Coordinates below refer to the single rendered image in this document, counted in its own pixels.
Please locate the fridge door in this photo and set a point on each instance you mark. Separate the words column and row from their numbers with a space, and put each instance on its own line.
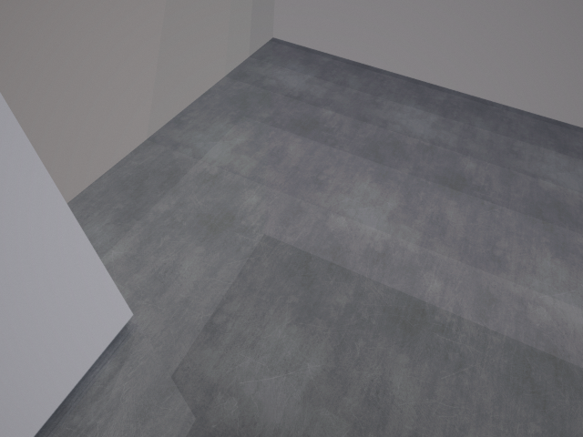
column 59, row 307

